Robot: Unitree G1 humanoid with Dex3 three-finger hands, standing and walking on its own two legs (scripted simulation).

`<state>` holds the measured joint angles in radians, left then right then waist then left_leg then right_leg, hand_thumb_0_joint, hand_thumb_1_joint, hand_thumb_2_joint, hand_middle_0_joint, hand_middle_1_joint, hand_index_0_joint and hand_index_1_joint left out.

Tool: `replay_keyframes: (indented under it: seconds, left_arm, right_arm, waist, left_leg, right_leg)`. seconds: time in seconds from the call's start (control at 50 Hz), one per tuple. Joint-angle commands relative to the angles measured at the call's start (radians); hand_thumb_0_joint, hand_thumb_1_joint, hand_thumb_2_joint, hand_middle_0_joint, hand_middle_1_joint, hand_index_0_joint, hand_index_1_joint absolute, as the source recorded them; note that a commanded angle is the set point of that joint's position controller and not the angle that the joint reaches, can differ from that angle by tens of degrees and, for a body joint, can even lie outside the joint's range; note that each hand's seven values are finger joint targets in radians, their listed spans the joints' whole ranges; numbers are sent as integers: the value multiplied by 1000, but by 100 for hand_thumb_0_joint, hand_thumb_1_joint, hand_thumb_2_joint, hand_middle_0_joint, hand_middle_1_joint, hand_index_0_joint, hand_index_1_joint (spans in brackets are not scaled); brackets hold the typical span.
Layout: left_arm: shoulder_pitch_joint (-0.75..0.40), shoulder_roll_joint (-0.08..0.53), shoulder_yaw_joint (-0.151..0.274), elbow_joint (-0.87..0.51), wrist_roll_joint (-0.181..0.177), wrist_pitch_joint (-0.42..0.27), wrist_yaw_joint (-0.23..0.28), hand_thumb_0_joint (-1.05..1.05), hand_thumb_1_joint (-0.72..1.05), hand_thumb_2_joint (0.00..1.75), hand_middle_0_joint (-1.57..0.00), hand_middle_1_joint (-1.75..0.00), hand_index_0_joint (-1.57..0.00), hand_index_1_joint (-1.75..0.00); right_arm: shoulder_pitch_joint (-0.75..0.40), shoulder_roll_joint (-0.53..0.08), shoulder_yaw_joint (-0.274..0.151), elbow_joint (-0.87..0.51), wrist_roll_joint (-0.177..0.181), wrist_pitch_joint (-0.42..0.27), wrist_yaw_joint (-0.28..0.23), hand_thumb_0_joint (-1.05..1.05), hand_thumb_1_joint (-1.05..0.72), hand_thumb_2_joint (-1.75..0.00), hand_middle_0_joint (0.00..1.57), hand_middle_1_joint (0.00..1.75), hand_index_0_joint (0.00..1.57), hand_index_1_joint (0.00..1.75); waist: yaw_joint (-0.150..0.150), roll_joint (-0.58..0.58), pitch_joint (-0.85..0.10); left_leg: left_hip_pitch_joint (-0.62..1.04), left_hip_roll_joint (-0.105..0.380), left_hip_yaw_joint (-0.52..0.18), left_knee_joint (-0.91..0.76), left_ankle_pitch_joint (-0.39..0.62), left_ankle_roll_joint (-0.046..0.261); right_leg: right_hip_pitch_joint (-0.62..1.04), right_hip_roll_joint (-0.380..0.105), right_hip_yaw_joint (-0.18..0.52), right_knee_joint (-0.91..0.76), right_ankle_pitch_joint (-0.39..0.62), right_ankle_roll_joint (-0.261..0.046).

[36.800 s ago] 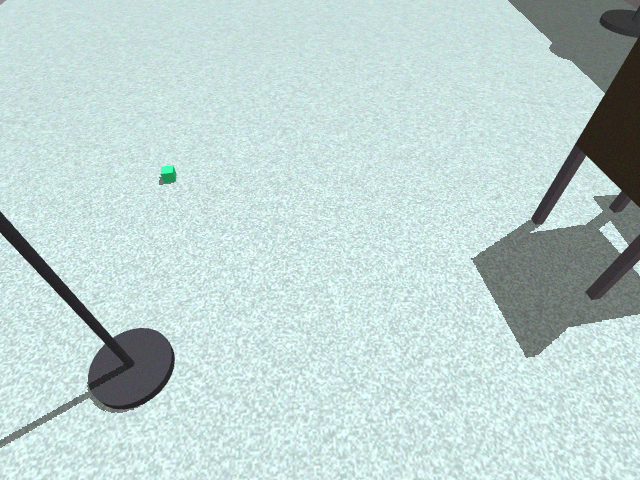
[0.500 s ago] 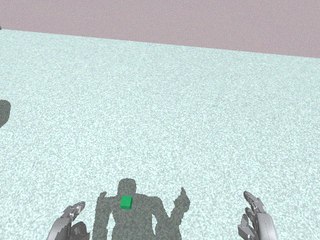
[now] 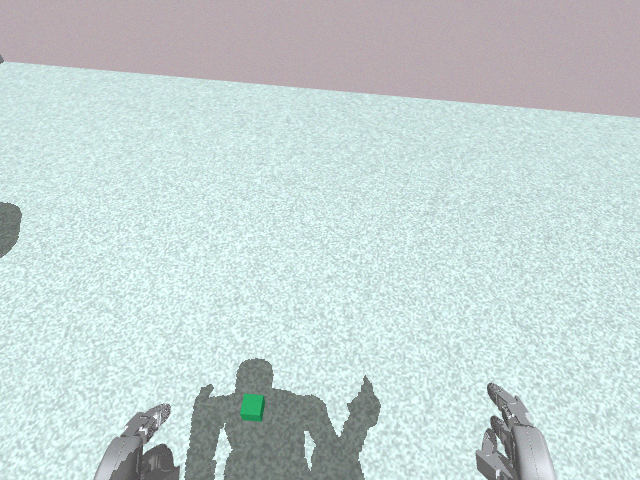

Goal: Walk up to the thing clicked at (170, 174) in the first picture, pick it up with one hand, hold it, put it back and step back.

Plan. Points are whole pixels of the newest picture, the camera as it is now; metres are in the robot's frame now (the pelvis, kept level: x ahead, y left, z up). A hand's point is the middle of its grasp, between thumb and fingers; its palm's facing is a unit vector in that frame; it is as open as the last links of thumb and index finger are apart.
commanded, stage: home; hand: left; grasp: from above
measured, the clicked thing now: (253, 407) +0.45 +0.18 -0.69
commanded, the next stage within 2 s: stand in 0.08 s
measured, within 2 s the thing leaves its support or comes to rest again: neither
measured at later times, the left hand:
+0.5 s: hand out of the picture +0.10 +0.24 -0.10, palm faces +0.01 -0.94 -0.33, open 7.4 cm
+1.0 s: hand out of the picture +0.03 +0.24 -0.10, palm faces +0.02 -0.94 -0.34, open 7.4 cm
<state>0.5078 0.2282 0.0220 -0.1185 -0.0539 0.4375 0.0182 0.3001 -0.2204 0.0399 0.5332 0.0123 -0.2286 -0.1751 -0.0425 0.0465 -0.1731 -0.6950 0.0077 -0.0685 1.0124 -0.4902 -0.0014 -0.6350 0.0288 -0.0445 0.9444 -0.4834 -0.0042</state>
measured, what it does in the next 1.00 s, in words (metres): rises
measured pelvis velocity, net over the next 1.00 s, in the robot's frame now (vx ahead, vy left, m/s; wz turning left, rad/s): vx -0.02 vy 0.00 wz -0.01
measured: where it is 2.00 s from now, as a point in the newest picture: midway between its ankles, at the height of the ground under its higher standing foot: outside the picture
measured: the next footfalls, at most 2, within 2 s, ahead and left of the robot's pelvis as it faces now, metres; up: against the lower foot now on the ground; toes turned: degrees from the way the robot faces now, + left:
none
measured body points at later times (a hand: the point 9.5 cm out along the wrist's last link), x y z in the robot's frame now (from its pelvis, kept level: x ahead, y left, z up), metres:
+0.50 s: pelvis -0.01 +0.01 +0.04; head +0.00 +0.01 +0.49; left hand +0.09 +0.29 -0.08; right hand +0.09 -0.27 -0.08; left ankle +0.01 +0.12 -0.68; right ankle -0.01 -0.12 -0.68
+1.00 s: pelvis -0.02 +0.00 +0.06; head -0.02 -0.01 +0.51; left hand +0.03 +0.29 -0.07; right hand +0.05 -0.28 -0.08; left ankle +0.01 +0.12 -0.68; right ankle -0.01 -0.12 -0.68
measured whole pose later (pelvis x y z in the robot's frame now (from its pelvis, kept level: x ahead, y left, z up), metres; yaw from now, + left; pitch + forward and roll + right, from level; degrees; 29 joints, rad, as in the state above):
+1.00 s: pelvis -0.02 +0.00 +0.06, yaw -1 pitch -4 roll +0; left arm 0.18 0.28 0.03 1.12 0.03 0.00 0.03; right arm 0.15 -0.29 -0.03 1.10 -0.02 -0.01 -0.02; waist 0.01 0.02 0.06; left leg -0.13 -0.02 -0.02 0.38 -0.18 0.01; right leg -0.11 -0.01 0.00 0.39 -0.20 0.01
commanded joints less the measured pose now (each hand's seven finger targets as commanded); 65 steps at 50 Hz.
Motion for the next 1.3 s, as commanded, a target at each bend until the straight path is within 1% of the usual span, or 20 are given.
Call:
replay_keyframes:
  seconds: [0.0, 0.02, 0.06, 0.14, 0.16, 0.18, 0.2, 0.22, 0.24, 0.26, 0.3, 0.36, 0.44, 0.56, 0.64, 0.8, 0.88, 1.06, 1.12, 1.28]
  left_arm:
    - [-33, 114, 60, -215, 6, -47, 12, 0, 90, 90, -20, -30, -20, -30]
    - [6, 72, 37, -143, 6, -37, 9, 0, 90, 90, -20, -30, -20, -30]
    - [-32, 118, 78, -203, 5, -40, 14, 0, 90, 90, -20, -30, -20, -30]
    - [2, 97, 56, -176, 6, -37, 10, 0, 90, 90, -20, -30, -20, -30]
    - [-326, 181, 59, 175, 122, -245, 46, 0, 90, 90, -20, -30, -20, -30]
    - [-226, 204, 82, 317, 122, -316, 41, 0, 90, 90, -20, -30, -20, -30]
    - [-223, 218, 81, 369, 130, -352, 37, 0, 90, 90, -20, -30, -20, -30]
    - [-259, 215, 72, 397, 127, -372, 29, 0, 90, 90, -20, -30, -20, -30]
    - [-265, 213, 64, 436, 124, -389, 23, 0, 90, 90, -20, -30, -20, -30]
    - [-277, 215, 64, 479, 117, -399, 20, 0, 90, 90, -20, -30, -20, -30]
    - [-288, 206, 71, 560, 104, -406, 19, 0, 90, 90, -20, -30, -20, -30]
    - [-319, 190, 66, 682, 98, -421, 21, 0, 90, 90, -20, -30, -20, -30]
    - [-325, 191, 65, 811, 101, -439, 22, 0, 90, 90, -20, -30, -20, -30]
    - [-325, 199, 61, 963, 88, -453, 23, 0, 90, 90, -20, -30, -20, -30]
    - [-328, 218, 58, 1038, 85, -456, 27, 0, 90, 90, -20, -30, -20, -30]
    - [-339, 230, 50, 1146, 87, -452, 27, 0, 90, 90, -20, -30, -20, -30]
    - [-348, 233, 47, 1174, 86, -454, 23, 0, 90, 90, -20, -30, -20, -30]
    - [-384, 252, 44, 1210, 81, -462, 22, 0, 90, 90, -20, -30, -20, -30]
    - [-388, 266, 47, 1218, 78, -460, 19, 0, 90, 90, -20, -30, -20, -30]
    - [-400, 270, 46, 1233, 76, -461, 16, 0, 90, 90, -20, -30, -20, -30]
  right_arm:
    - [-58, -119, -57, -157, -2, -53, -17, 0, -90, -90, 20, 30, 20, 30]
    - [-64, -119, -55, -163, -3, -55, -16, 0, -90, -90, 20, 30, 20, 30]
    - [-64, -123, -61, -164, -2, -54, -19, 0, -90, -90, 20, 30, 20, 30]
    - [-68, -121, -56, -165, -2, -50, -15, 0, -90, -90, 20, 30, 20, 30]
    - [-137, -220, -96, 85, -131, 53, 45, 0, -90, -90, 20, 30, 20, 30]
    - [-155, -236, -117, 94, -125, 93, 74, 0, -90, -90, 20, 30, 20, 30]
    - [-147, -228, -116, 84, -124, 110, 93, 0, -90, -90, 20, 30, 20, 30]
    - [-107, -224, -109, 93, -130, 120, 105, 0, -90, -90, 20, 30, 20, 30]
    - [-117, -214, -103, 111, -109, 125, 121, 0, -90, -90, 20, 30, 20, 30]
    - [-117, -198, -106, 135, -78, 130, 137, 0, -90, -90, 20, 30, 20, 30]
    - [-151, -207, -115, 154, -66, 137, 149, 0, -90, -90, 20, 30, 20, 30]
    - [-164, -205, -117, 213, -66, 153, 154, 0, -90, -90, 20, 30, 20, 30]
    - [-190, -213, -119, 261, -67, 169, 152, 0, -90, -90, 20, 30, 20, 30]
    - [-162, -229, -117, 354, -56, 182, 142, 0, -90, -90, 20, 30, 20, 30]
    - [-151, -238, -115, 406, -48, 189, 137, 0, -90, -90, 20, 30, 20, 30]
    - [-179, -244, -111, 472, -41, 202, 138, 0, -90, -90, 20, 30, 20, 30]
    - [-190, -249, -109, 494, -40, 204, 141, 0, -90, -90, 20, 30, 20, 30]
    - [-193, -255, -101, 528, -35, 204, 148, 0, -90, -90, 20, 30, 20, 30]
    - [-192, -260, -97, 538, -36, 206, 148, 0, -90, -90, 20, 30, 20, 30]
    - [-187, -266, -90, 549, -34, 206, 149, 0, -90, -90, 20, 30, 20, 30]
  waist:
    - [4, -9, -60]
    - [-9, -18, -37]
    - [4, 4, -58]
    - [3, -6, -47]
    - [73, -36, 185]
    - [80, -107, 103]
    - [58, -137, 79]
    - [28, -87, 81]
    - [48, -40, 60]
    - [55, -43, 40]
    - [71, -79, 37]
    - [76, -18, 66]
    - [79, 0, 121]
    - [63, -11, 149]
    - [56, -39, 151]
    - [57, -49, 236]
    - [59, -36, 236]
    - [52, -62, 217]
    - [53, -43, 233]
    - [50, -52, 219]
  left_leg:
    - [106, -15, 19, -153, 242, 23]
    - [97, -15, 20, -160, 223, 23]
    - [101, -16, 22, -159, 215, 22]
    - [93, -13, 12, -168, 204, 21]
    - [132, 44, -46, -280, 356, 62]
    - [187, 29, -14, -261, 341, 72]
    - [235, 13, 8, -244, 353, 70]
    - [231, 13, -11, -270, 323, 62]
    - [274, 15, -26, -300, 308, 66]
    - [300, 16, -21, -317, 298, 71]
    - [351, 19, -17, -330, 331, 62]
    - [361, 44, -62, -425, 269, 64]
    - [369, 64, -89, -514, 233, 62]
    - [475, 72, -88, -599, 351, 48]
    - [549, 70, -66, -622, 430, 40]
    - [534, 74, -70, -714, 264, 29]
    - [533, 77, -71, -734, 246, 28]
    - [569, 81, -57, -726, 318, 25]
    - [549, 80, -58, -740, 277, 21]
    - [568, 92, -53, -732, 304, 25]
  right_leg:
    - [37, 1, 0, -163, 231, -1]
    - [25, 3, -2, -162, 214, 0]
    - [35, -1, 0, -167, 208, 0]
    - [30, 6, -9, -160, 190, -3]
    - [181, -67, 86, -187, 183, -46]
    - [213, -90, 153, -252, 175, -76]
    - [203, -108, 185, -278, 208, -89]
    - [210, -93, 183, -275, 212, -84]
    - [256, -99, 172, -261, 258, -75]
    - [291, -106, 158, -263, 276, -62]
    - [278, -109, 162, -297, 274, -54]
    - [317, -98, 135, -327, 239, -31]
    - [368, -91, 119, -393, 237, -24]
    - [434, -104, 125, -484, 344, -21]
    - [464, -118, 132, -537, 399, -20]
    - [472, -119, 140, -618, 285, -11]
    - [484, -122, 142, -641, 286, -11]
    - [500, -139, 157, -684, 297, -9]
    - [496, -134, 158, -684, 267, -10]
    - [499, -140, 164, -692, 289, -14]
